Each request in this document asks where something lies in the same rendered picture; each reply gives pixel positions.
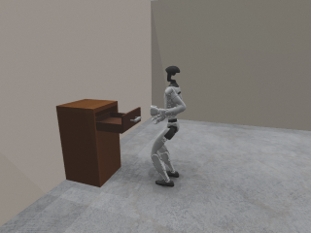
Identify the handle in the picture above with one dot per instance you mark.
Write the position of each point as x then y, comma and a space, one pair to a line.
136, 118

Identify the drawer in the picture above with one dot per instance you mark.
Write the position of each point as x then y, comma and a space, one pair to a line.
117, 122

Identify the humanoid robot torso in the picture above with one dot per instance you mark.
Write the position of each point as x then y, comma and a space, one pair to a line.
169, 104

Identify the cabinet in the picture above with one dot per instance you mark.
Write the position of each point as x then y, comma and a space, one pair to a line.
90, 156

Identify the robot left upper arm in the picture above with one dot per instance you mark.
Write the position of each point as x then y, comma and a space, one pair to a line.
170, 92

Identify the right robot shin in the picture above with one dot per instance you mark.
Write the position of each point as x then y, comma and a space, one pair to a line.
165, 156

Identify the robot left hand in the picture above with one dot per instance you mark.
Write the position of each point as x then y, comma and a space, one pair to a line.
153, 110

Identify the left robot forearm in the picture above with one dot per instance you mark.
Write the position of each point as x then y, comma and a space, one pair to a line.
171, 111

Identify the robot right hand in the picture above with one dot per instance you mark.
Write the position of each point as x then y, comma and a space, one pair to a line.
158, 120

